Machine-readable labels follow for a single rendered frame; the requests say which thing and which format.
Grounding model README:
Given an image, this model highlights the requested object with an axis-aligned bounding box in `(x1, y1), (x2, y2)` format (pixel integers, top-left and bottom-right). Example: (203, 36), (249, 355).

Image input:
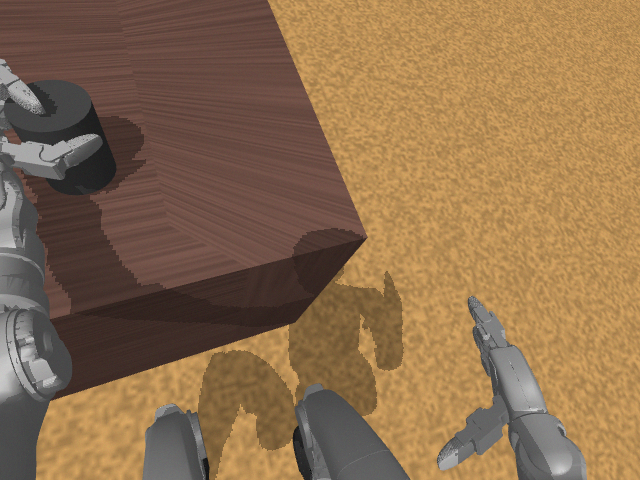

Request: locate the right robot hand
(437, 296), (549, 471)

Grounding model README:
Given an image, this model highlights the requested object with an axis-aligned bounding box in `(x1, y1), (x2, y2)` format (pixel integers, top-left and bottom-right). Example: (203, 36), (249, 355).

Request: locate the left robot hand
(0, 59), (103, 180)

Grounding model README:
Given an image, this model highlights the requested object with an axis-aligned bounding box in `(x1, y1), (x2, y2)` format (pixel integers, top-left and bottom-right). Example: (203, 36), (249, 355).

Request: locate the right robot arm
(508, 413), (587, 480)

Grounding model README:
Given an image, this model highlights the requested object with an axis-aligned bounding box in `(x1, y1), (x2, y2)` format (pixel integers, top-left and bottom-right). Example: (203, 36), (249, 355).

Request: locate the left robot arm
(0, 162), (72, 480)

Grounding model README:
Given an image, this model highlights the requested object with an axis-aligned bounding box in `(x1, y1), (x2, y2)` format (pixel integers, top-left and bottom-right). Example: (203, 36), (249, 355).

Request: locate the right robot foot
(293, 426), (312, 480)

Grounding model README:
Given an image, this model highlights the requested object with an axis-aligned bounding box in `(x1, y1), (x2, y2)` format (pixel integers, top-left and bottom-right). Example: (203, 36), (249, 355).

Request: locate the can
(3, 80), (116, 195)

